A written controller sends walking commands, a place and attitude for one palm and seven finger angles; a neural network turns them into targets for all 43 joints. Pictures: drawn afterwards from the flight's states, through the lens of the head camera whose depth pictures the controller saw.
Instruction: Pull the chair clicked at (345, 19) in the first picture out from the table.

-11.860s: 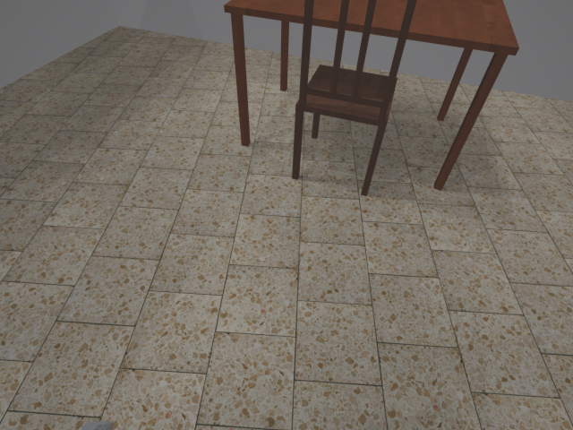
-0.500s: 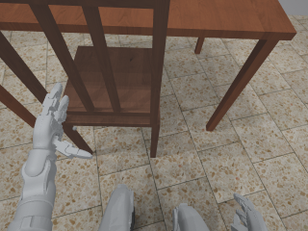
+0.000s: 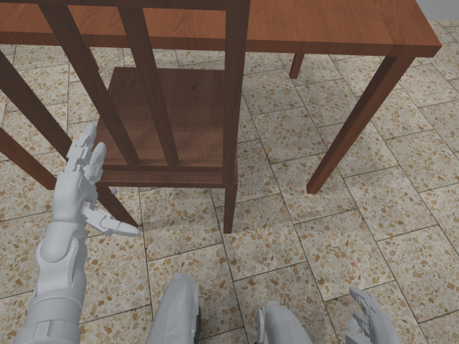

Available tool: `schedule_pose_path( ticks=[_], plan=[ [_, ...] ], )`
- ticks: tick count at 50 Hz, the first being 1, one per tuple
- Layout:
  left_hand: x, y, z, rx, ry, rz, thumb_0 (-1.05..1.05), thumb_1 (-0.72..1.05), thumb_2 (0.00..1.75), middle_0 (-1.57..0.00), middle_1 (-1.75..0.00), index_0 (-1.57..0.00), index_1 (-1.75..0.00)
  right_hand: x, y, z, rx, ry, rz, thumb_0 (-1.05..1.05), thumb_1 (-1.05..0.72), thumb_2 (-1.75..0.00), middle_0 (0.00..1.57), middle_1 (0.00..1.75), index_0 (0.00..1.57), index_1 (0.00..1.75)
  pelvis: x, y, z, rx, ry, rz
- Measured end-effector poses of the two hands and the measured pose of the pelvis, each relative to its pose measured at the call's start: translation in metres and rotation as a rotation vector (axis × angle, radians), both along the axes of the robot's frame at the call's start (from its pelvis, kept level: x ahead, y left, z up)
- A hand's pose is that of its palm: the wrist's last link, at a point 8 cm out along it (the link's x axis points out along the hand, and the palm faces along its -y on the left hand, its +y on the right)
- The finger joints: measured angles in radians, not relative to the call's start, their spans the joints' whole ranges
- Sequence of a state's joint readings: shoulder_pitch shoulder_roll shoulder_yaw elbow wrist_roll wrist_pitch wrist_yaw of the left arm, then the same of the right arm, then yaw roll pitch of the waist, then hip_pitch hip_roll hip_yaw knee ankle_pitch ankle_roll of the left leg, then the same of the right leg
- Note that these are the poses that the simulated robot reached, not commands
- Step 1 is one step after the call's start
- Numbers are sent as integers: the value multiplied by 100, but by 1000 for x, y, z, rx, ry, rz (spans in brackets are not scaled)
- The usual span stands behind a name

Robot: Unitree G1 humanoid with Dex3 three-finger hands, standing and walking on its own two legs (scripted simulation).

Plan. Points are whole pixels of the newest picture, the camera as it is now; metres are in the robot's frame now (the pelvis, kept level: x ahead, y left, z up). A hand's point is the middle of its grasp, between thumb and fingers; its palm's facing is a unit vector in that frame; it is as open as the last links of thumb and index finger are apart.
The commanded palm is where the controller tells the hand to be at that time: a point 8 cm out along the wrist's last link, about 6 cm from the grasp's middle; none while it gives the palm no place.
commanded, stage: aim the fingers beside a spindle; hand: left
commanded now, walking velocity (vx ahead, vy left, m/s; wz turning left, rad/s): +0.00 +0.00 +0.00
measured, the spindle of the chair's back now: (105, 107) +0.49 +0.25 +0.07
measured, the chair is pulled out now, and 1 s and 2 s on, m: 0.00 0.00 0.00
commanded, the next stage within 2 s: push the fingers through the gap in 0.04 s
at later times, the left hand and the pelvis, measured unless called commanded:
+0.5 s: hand (111, 173) +0.39 +0.23 +0.03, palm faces +0.06 -1.00 -0.04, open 16.9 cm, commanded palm +0.37 +0.27 +0.04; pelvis +0.00 +0.00 +0.00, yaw +0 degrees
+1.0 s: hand (113, 152) +0.42 +0.23 +0.03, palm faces +0.07 -1.00 -0.04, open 16.9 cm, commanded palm +0.41 +0.27 +0.04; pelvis +0.00 +0.00 +0.00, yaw -1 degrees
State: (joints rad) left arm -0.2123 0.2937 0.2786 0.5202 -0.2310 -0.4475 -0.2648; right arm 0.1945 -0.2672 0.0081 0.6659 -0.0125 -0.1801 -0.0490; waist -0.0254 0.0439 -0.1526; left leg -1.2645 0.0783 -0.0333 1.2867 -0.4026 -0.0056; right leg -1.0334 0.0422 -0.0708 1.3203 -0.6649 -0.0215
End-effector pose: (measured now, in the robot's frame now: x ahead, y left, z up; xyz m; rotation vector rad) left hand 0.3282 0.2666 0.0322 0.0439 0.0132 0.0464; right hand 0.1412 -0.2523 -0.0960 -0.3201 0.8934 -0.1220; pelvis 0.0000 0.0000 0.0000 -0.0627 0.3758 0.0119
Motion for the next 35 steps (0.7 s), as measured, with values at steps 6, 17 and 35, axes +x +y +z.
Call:
schedule_pose_path(
  ticks=[6, 17, 35],
  plan=[
    [8, 5, -1, 7, 4, 21, -1, -50, 30, -6, -8, -7, -8, 1, 2, 0, 4, 2, -1, 1, -90, -89, 20, 30, 21, 30, 1, -1, 0, 1, 5, -4],
    [18, 15, 0, -2, 5, 19, -1, -50, 30, -6, -8, -6, -8, -7, 0, -4, -8, 48, -10, 1, -90, -89, 20, 30, 21, 30, 4, 2, -1, -5, 11, -1],
    [49, 17, 3, -4, -4, 18, -1, -50, 30, -6, -8, -6, -8, -32, -2, -6, -15, 119, -48, 1, -90, -89, 20, 30, 21, 30, 3, 5, -1, -10, 25, -9]
  ],
)
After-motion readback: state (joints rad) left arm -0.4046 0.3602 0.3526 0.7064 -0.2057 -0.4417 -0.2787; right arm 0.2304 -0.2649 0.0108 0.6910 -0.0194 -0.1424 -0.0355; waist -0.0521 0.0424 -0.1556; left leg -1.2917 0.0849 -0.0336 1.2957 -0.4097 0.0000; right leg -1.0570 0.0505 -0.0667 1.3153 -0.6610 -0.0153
